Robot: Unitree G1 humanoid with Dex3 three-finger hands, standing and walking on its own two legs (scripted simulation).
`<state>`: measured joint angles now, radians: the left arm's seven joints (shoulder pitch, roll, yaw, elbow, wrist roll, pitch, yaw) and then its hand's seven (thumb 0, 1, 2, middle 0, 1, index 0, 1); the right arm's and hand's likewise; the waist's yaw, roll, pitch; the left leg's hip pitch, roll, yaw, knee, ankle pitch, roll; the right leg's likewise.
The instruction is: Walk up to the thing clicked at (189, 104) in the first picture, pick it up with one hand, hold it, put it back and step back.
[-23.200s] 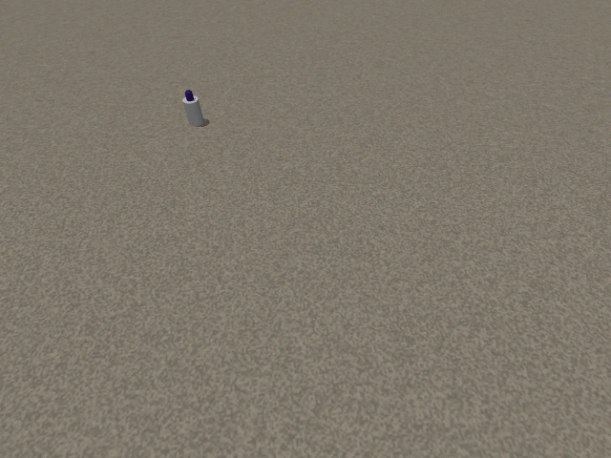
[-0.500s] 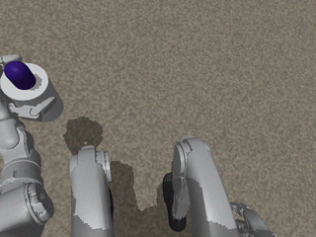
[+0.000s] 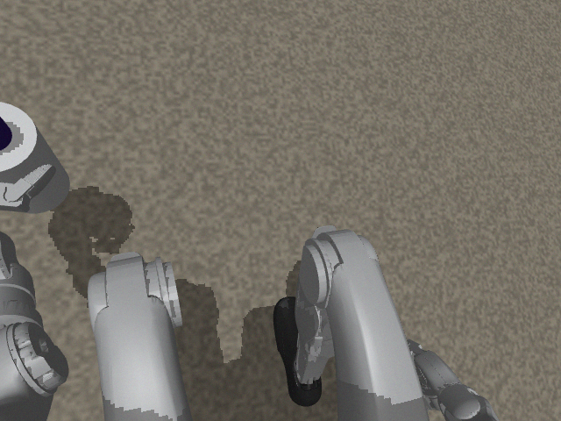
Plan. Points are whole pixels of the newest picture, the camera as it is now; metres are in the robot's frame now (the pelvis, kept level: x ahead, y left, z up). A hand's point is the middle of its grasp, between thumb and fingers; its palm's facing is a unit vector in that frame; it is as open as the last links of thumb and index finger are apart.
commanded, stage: crouch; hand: left
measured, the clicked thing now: (7, 154) +0.46 +0.30 -0.08
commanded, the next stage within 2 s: lower in 0.10 s
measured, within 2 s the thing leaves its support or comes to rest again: neither
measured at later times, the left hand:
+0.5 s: hand (19, 166) +0.46 +0.31 -0.13, palm faces +0.45 -0.89 +0.00, open 11.8 cm
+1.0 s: hand (28, 173) +0.46 +0.31 -0.17, palm faces +0.45 -0.89 +0.01, open 11.7 cm
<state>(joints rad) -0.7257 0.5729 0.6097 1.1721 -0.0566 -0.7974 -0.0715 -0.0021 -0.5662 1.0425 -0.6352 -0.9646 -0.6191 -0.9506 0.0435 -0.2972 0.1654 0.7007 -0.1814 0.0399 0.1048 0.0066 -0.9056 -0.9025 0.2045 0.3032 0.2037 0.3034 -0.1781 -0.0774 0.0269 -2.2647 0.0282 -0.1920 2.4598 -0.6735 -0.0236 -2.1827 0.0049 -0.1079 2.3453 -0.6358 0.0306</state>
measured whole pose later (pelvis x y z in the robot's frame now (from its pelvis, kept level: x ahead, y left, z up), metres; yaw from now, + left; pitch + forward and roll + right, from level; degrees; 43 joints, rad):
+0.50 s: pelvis +0.00 +0.00 -0.02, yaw -3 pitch +22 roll -11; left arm -0.72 0.68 0.65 1.27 -0.06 -0.87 -0.04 0.00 -0.57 1.05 -0.64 -0.97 -0.62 -0.95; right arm -0.01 -0.34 0.28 0.65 -0.24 0.05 0.13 0.01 -0.92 -0.90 0.21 0.30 0.20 0.30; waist -0.23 -0.14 0.15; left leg -2.28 0.03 -0.25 2.56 -0.68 -0.02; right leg -2.18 0.03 -0.15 2.40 -0.61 0.04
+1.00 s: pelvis -0.01 +0.01 -0.03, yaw -5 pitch +17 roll -14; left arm -0.72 0.82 0.67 1.39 -0.07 -0.96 -0.02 0.00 -0.57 1.05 -0.64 -0.96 -0.62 -0.95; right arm -0.08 -0.37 0.40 0.60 -0.30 0.06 0.13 0.00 -0.92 -0.90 0.21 0.30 0.21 0.30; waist -0.26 -0.21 0.24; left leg -2.26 0.02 -0.31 2.62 -0.69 -0.02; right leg -2.13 0.05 -0.19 2.41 -0.61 0.06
